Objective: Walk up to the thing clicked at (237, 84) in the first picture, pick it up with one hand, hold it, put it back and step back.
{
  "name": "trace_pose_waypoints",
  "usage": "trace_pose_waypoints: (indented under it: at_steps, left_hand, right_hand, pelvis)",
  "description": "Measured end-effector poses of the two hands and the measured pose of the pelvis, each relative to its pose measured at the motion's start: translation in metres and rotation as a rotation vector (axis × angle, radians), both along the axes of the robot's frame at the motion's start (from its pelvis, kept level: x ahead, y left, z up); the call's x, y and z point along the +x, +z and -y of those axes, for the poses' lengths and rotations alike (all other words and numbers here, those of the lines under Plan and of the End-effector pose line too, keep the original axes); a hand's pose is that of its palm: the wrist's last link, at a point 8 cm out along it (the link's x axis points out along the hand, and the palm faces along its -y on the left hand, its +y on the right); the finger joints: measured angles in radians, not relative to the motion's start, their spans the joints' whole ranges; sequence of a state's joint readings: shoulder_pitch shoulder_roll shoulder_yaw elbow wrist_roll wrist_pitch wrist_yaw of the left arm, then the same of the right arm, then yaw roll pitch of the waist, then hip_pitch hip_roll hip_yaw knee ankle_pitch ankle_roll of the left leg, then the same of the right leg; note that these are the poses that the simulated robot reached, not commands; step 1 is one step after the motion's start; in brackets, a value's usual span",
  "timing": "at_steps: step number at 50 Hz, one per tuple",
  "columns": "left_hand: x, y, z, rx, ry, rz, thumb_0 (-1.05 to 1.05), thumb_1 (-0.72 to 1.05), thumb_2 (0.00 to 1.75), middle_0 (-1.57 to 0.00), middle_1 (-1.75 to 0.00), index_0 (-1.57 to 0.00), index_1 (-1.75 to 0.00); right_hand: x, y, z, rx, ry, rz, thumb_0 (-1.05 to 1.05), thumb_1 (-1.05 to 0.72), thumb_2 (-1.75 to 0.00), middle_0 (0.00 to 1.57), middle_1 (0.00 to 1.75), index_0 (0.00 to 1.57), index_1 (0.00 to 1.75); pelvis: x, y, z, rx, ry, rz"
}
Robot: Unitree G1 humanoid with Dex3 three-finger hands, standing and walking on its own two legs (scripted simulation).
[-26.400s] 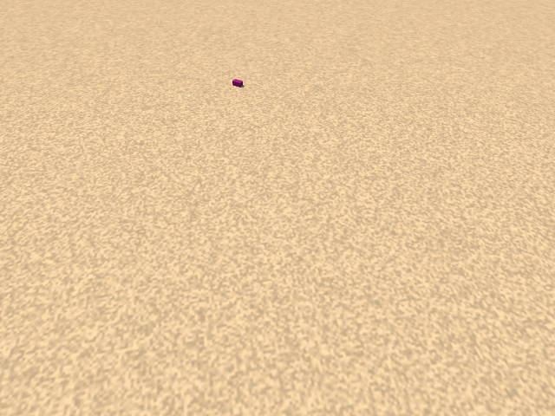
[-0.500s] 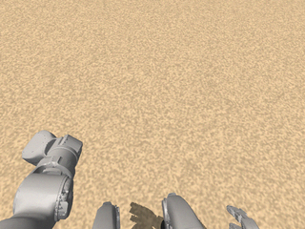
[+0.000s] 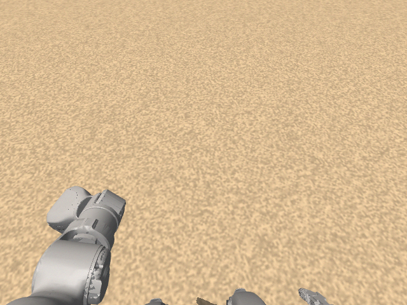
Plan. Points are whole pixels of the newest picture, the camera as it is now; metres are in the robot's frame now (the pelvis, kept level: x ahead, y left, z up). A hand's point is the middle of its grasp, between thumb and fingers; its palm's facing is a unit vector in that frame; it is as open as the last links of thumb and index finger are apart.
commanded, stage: hold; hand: left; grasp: from above
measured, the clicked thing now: (87, 221) +0.34 +0.25 -0.09
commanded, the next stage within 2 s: crouch in 1.96 s
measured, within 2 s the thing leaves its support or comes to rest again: neither
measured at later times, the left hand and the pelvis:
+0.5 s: hand (82, 208) +0.34 +0.24 -0.02, palm faces -0.14 -0.41 -0.90, open 9.0 cm; pelvis +0.01 +0.01 +0.02, yaw +0 degrees
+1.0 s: hand (82, 201) +0.34 +0.23 +0.00, palm faces -0.13 -0.42 -0.90, open 9.0 cm; pelvis +0.03 +0.00 +0.03, yaw +0 degrees
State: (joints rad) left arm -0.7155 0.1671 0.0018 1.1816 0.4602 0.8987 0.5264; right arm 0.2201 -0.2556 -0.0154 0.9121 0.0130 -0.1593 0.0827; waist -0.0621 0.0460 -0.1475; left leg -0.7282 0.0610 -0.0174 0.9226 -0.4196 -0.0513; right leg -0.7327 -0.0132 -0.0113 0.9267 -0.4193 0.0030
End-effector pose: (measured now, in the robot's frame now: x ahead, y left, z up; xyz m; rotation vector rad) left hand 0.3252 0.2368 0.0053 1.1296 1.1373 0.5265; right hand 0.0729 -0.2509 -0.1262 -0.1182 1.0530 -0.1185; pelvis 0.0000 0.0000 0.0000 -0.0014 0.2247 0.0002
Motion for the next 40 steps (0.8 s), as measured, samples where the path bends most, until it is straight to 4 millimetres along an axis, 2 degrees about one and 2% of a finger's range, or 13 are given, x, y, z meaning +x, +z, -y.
trace_pose_waypoints:
  at_steps: [8,18,30,40]
  left_hand:
    - [-0.001,0.008,-0.003,-0.008,-0.003,0.001,0.04,0.25,0.36,-0.95,-0.54,-0.69,-0.43]
    - [0.004,0.015,-0.006,-0.008,0.015,0.031,0.05,0.27,0.31,-0.96,-0.49,-0.71,-0.41]
    - [0.019,0.038,-0.004,-0.004,0.033,0.050,0.05,0.28,0.29,-1.01,-0.49,-0.71,-0.40]
    - [0.020,0.042,-0.002,-0.019,0.043,0.038,0.06,0.28,0.28,-1.04,-0.47,-0.72,-0.38]
  right_hand:
    - [0.006,0.014,0.001,-0.019,0.022,0.019,0.01,-0.91,-0.90,0.20,0.30,0.20,0.30]
    - [0.015,0.018,-0.006,0.001,0.040,0.008,0.01,-0.91,-0.90,0.20,0.30,0.20,0.30]
    - [0.042,0.024,-0.007,0.023,0.049,0.044,0.01,-0.92,-0.90,0.20,0.30,0.20,0.30]
    - [0.061,0.034,0.003,0.012,0.064,0.075,0.01,-0.92,-0.90,0.20,0.30,0.20,0.30]
  pelvis:
    - [0.001,0.009,-0.007,-0.003,-0.002,0.030]
    - [0.007,0.015,-0.010,-0.001,-0.005,0.046]
    - [0.020,0.022,-0.008,0.002,-0.003,0.063]
    - [0.026,0.026,-0.004,0.006,0.003,0.073]
